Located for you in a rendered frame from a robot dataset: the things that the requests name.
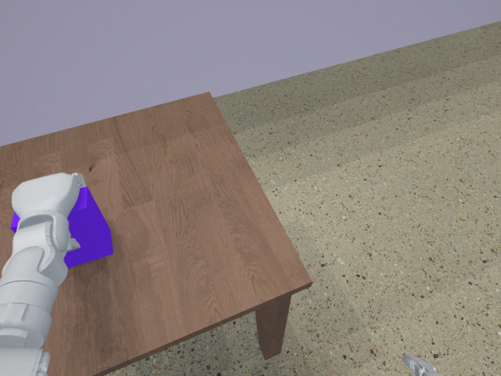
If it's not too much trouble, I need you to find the table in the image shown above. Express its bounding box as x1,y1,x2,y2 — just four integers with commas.
0,92,312,376

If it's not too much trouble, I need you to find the robot left forearm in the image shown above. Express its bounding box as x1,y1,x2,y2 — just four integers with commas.
0,210,69,349

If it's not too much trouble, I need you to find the sponge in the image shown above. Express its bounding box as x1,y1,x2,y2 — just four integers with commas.
10,186,113,268

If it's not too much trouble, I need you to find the robot left hand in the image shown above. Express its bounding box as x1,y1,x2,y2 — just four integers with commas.
12,172,86,252

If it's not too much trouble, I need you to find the robot right hand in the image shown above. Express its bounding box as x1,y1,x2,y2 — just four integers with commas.
403,354,443,376

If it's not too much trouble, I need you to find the robot left upper arm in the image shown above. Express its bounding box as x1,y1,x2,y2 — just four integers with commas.
0,346,51,376

